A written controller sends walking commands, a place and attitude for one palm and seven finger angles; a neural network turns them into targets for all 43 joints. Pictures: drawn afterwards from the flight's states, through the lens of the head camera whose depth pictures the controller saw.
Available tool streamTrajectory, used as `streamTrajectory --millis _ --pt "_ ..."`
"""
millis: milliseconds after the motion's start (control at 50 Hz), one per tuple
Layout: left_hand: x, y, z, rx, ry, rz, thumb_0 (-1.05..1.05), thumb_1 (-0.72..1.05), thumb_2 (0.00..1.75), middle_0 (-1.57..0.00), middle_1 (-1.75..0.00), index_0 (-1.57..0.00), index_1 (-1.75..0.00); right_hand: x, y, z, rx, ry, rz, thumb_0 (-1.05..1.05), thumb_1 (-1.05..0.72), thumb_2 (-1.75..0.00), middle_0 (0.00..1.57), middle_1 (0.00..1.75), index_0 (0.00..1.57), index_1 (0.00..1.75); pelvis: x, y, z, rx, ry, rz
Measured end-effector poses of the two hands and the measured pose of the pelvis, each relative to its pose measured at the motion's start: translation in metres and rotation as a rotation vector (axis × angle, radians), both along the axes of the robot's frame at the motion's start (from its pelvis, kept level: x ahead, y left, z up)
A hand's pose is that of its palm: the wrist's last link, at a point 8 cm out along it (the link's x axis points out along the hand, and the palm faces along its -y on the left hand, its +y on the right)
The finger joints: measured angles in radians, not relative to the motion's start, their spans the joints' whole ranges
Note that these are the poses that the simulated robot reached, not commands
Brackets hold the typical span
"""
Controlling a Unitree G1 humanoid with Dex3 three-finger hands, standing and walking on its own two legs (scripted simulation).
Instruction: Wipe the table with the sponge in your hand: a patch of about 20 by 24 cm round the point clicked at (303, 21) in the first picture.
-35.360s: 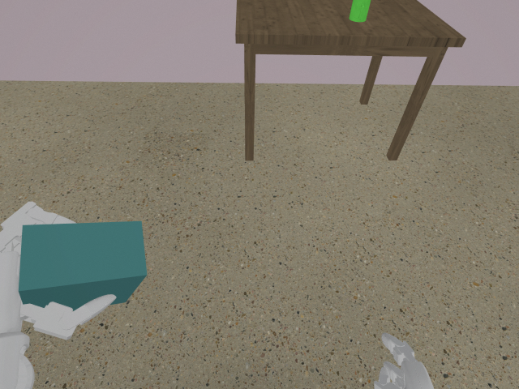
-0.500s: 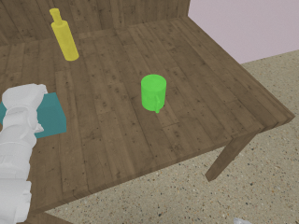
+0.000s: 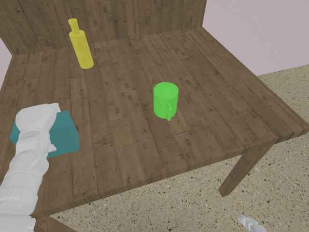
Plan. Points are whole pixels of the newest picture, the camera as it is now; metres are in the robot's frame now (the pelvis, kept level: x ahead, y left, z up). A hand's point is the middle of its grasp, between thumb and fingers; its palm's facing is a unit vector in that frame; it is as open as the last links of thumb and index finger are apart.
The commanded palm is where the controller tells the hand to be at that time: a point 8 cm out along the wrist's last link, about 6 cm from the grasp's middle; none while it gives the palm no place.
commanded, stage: wipe back along the first lane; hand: left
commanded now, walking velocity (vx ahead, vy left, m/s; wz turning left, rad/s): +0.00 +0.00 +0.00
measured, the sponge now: (51, 140) +0.34 +0.34 +0.02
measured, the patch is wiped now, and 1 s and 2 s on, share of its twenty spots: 0.90 0.95 0.95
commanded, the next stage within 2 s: lift the sponge slowly off the table in 1.02 s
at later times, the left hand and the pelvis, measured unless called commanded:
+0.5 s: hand (48, 141) +0.32 +0.31 +0.06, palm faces -0.02 -0.02 -1.00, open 10.3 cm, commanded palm +0.28 +0.29 +0.09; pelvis +0.01 +0.00 +0.00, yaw +0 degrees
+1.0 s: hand (49, 160) +0.26 +0.29 +0.06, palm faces +0.00 -0.04 -1.00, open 10.3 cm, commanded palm +0.22 +0.27 +0.09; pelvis +0.01 -0.01 +0.00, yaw +0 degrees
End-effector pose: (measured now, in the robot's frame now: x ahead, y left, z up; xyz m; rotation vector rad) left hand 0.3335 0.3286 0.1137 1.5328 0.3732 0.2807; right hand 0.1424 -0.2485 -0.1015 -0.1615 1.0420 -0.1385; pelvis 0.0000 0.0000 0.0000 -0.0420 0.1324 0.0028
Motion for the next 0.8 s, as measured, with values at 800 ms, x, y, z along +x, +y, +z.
streamTrajectory --millis 800 --pt "-0.066 -0.036 0.0 -0.015 -0.051 -0.001 0.0 -0.49 1.04 -0.66 -1.33 -0.68 -1.34 0.067 0.022 0.019 0.073 -0.191 0.1 0.01 -0.91 -0.9 0.2 0.3 0.2 0.3 0.011 -0.007 0.003 0.015 -0.06 -0.004"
